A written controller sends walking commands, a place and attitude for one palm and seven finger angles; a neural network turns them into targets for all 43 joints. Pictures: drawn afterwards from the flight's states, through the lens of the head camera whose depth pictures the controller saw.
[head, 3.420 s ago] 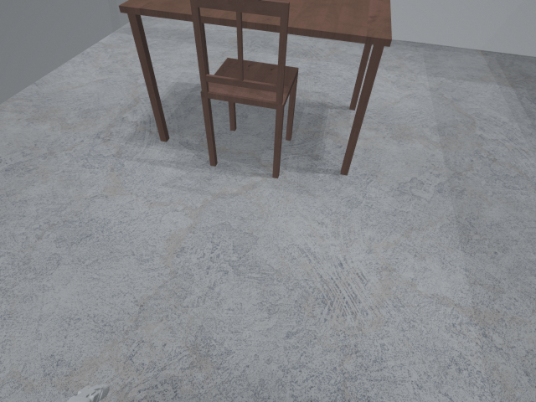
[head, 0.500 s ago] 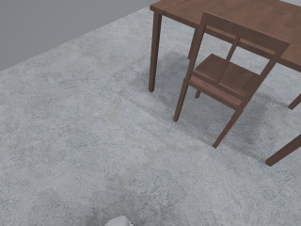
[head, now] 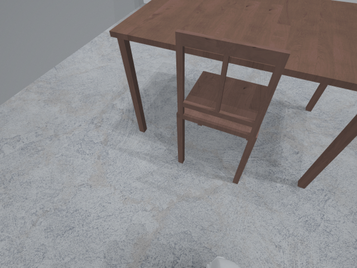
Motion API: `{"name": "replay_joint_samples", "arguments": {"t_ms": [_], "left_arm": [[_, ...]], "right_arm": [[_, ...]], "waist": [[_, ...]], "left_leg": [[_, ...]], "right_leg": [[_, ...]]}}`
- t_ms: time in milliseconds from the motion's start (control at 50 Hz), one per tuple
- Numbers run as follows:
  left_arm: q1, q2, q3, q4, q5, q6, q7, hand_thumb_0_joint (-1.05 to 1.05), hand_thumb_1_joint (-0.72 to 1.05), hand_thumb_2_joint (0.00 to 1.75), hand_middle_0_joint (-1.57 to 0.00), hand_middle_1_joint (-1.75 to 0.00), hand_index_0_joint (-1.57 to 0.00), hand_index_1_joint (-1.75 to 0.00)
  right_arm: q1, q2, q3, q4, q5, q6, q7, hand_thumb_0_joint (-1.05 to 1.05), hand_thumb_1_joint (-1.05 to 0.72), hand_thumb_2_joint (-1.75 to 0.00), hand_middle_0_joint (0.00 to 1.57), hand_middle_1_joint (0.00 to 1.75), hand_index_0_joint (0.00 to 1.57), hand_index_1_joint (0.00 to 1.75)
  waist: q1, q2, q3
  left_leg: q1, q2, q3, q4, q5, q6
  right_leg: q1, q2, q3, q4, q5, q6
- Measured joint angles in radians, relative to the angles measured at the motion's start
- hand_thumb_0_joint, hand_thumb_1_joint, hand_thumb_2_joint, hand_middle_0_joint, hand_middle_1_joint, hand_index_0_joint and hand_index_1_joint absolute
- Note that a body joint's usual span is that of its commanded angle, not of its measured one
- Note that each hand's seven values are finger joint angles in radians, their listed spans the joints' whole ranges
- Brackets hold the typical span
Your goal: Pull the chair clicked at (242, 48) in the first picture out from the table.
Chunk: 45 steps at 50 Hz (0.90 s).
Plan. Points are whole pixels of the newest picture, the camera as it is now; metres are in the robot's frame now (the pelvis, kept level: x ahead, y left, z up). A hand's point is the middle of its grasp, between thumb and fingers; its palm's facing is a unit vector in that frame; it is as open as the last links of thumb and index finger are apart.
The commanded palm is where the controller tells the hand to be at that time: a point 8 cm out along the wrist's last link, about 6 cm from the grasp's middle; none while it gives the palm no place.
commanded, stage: turn to face it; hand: left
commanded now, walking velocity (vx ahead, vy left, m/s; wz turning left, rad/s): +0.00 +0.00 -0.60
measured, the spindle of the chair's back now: (221, 86) +0.77 -0.14 -0.07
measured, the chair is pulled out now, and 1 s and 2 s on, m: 0.00 0.00 0.00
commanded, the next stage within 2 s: take the last steps up to it in 0.60 s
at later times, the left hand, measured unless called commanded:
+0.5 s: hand (107, 267) +0.15 +0.20 -0.16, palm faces -0.12 -0.98 -0.19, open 7.4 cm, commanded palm none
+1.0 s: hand (136, 242) +0.21 +0.13 -0.16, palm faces -0.40 -0.90 -0.19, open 7.4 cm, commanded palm none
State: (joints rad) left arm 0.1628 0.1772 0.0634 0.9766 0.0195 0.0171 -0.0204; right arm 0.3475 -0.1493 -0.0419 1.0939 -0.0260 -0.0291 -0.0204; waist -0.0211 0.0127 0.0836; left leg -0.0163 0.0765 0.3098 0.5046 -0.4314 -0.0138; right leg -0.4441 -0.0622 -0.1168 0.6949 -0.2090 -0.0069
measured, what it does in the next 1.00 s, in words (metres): steps on the spot, turning right: right foot, then left foot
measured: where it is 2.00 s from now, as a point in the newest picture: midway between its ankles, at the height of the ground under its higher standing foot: (210, 257)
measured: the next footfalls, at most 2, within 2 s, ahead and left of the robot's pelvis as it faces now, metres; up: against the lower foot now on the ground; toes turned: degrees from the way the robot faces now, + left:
right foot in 0.02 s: +0.13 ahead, -0.10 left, +0.00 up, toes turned -8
left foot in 0.50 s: +0.09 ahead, +0.13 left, +0.00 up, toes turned -10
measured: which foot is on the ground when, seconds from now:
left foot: down 0.00-0.02, up 0.04-0.48, down 0.50-1.00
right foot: up 0.00-0.00, down 0.02-0.50, up 0.52-0.98, down 1.00-1.00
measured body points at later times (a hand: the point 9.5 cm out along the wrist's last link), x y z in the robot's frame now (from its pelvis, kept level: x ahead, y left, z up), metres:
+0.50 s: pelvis +0.04 +0.02 +0.00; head +0.07 +0.03 +0.45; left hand +0.16 +0.25 -0.15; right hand +0.10 -0.25 -0.12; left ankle +0.05 +0.13 -0.73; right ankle +0.09 -0.10 -0.73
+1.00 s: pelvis +0.06 -0.01 +0.01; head +0.08 -0.03 +0.45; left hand +0.23 +0.18 -0.14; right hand -0.09 -0.20 -0.15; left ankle +0.06 +0.13 -0.73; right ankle -0.01 -0.09 -0.73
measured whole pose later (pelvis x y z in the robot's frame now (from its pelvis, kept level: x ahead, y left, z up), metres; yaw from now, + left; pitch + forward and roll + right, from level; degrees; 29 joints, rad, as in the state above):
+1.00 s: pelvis +0.06 -0.01 +0.01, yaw -22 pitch +1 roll +0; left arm 0.17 0.19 0.05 1.01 0.02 0.02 -0.03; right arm 0.40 -0.18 -0.04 1.08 -0.03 -0.01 -0.02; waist -0.06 0.02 0.03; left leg -0.18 0.11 0.18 0.54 -0.37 -0.02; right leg -0.19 -0.02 -0.09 0.50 -0.33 -0.02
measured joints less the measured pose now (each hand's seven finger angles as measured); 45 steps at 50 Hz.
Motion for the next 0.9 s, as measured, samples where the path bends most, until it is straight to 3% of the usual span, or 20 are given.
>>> {"name": "replay_joint_samples", "arguments": {"t_ms": [20,40,100,160,300,440,480,520,580,640,680,780,900], "left_arm": [[0.003,0.006,-0.002,-0.009,0.002,-0.01,-0.002,0.0,0.91,0.9,-0.19,-0.3,-0.2,-0.3],[0.002,0.009,0.0,-0.014,0.004,-0.023,0.0,0.0,0.91,0.9,-0.19,-0.3,-0.2,-0.3],[-0.011,0.004,-0.003,-0.021,-0.012,-0.03,0.016,0.0,0.91,0.9,-0.19,-0.3,-0.2,-0.3],[-0.003,0.001,-0.004,-0.022,-0.015,-0.015,0.029,0.0,0.91,0.9,-0.2,-0.3,-0.2,-0.3],[0.021,-0.007,-0.008,-0.011,-0.004,0.007,0.021,0.0,0.91,0.9,-0.2,-0.3,-0.2,-0.3],[0.037,0.011,0.001,-0.026,0.003,0.02,0.012,0.0,0.91,0.9,-0.2,-0.3,-0.2,-0.3],[0.04,0.024,0.005,-0.029,0.0,0.025,0.014,0.0,0.91,0.9,-0.2,-0.3,-0.2,-0.3],[0.043,0.042,0.01,-0.028,-0.008,0.034,0.015,0.0,0.91,0.9,-0.2,-0.3,-0.2,-0.3],[0.051,0.065,0.02,-0.022,-0.004,0.049,0.011,0.0,0.91,0.9,-0.2,-0.3,-0.2,-0.3],[0.058,0.08,0.028,-0.02,0.0,0.049,0.006,0.0,0.91,0.9,-0.2,-0.3,-0.2,-0.3],[0.063,0.086,0.028,-0.014,-0.002,0.045,0.007,0.0,0.91,0.9,-0.2,-0.3,-0.2,-0.3],[0.063,0.08,0.018,0.014,-0.005,0.052,0.011,0.0,0.91,0.9,-0.19,-0.3,-0.2,-0.3],[0.039,0.044,-0.004,0.042,-0.002,0.05,-0.006,0.0,0.91,0.9,-0.19,-0.29,-0.19,-0.3]], "right_arm": [[0.008,0.0,-0.002,-0.003,0.003,0.005,0.002,0.01,-0.91,-0.9,0.2,0.3,0.2,0.3],[0.003,-0.002,-0.003,-0.004,0.007,0.014,0.005,0.01,-0.91,-0.9,0.2,0.3,0.2,0.3],[-0.052,-0.02,-0.009,-0.021,0.017,0.043,-0.001,0.01,-0.91,-0.9,0.2,0.3,0.2,0.3],[-0.109,-0.032,-0.011,-0.053,0.013,0.057,0.0,0.01,-0.91,-0.9,0.2,0.3,0.2,0.3],[-0.202,-0.059,-0.015,-0.132,0.005,0.064,0.002,0.01,-0.91,-0.9,0.19,0.3,0.2,0.3],[-0.216,-0.062,-0.009,-0.157,0.014,0.059,0.0,0.01,-0.91,-0.9,0.19,0.3,0.2,0.3],[-0.207,-0.056,-0.004,-0.16,0.018,0.05,-0.003,0.01,-0.91,-0.9,0.19,0.3,0.2,0.3],[-0.191,-0.043,0.001,-0.158,0.015,0.038,-0.006,0.01,-0.91,-0.9,0.19,0.3,0.2,0.3],[-0.154,-0.025,0.019,-0.161,0.005,0.045,-0.006,0.01,-0.91,-0.9,0.2,0.3,0.2,0.3],[-0.126,-0.013,0.029,-0.149,0.001,0.047,-0.013,0.01,-0.9,-0.9,0.2,0.3,0.2,0.3],[-0.113,-0.006,0.034,-0.139,0.002,0.042,-0.016,0.01,-0.9,-0.9,0.2,0.3,0.2,0.3],[-0.081,0.006,0.033,-0.114,-0.001,0.026,-0.017,0.01,-0.91,-0.9,0.2,0.3,0.2,0.3],[-0.02,-0.005,0.017,-0.068,-0.011,0.015,-0.006,0.01,-0.91,-0.9,0.2,0.3,0.2,0.3]], "waist": [[-0.001,0.002,0.002],[0.004,0.006,0.007],[0.001,0.029,0.048],[0.007,0.021,0.046],[0.025,0.0,-0.011],[0.054,-0.019,-0.053],[0.056,-0.03,-0.06],[0.049,-0.051,-0.064],[0.041,-0.069,-0.067],[0.039,-0.071,-0.061],[0.039,-0.072,-0.053],[0.02,-0.061,-0.037],[-0.023,-0.026,-0.044]], "left_leg": [[-0.024,0.019,0.004,0.078,-0.037,-0.009],[-0.079,0.038,-0.014,0.21,-0.068,-0.015],[-0.265,0.031,-0.17,0.593,-0.112,-0.032],[-0.393,0.03,-0.229,0.702,-0.04,-0.044],[-0.464,0.028,-0.288,0.523,0.044,-0.055],[-0.342,-0.018,-0.29,0.264,0.017,-0.038],[-0.276,-0.036,-0.283,0.137,0.06,-0.028],[-0.229,-0.048,-0.268,0.045,0.104,-0.002],[-0.204,-0.045,-0.239,0.018,0.122,0.033],[-0.175,-0.037,-0.215,-0.038,0.147,0.042],[-0.161,-0.036,-0.196,-0.063,0.157,0.044],[-0.15,-0.028,-0.162,-0.08,0.158,0.044],[-0.137,0.001,-0.128,-0.074,0.138,0.021]], "right_leg": [[0.035,0.007,-0.006,-0.048,0.042,-0.015],[0.03,0.02,-0.004,-0.037,0.004,-0.042],[0.03,0.057,-0.003,-0.01,-0.041,-0.078],[0.06,0.081,0.017,-0.088,0.002,-0.077],[0.092,0.108,0.086,-0.214,0.069,-0.073],[0.096,0.128,0.14,-0.232,0.08,-0.047],[0.089,0.134,0.154,-0.22,0.077,-0.033],[0.068,0.134,0.17,-0.169,0.026,-0.018],[0.0,0.131,0.165,0.072,-0.159,0.012],[-0.051,0.107,0.158,0.295,-0.164,0.033],[-0.053,0.083,0.159,0.361,-0.155,0.047],[0.021,0.037,0.139,0.289,-0.19,0.062],[0.127,0.026,0.07,0.096,-0.263,0.036]]}}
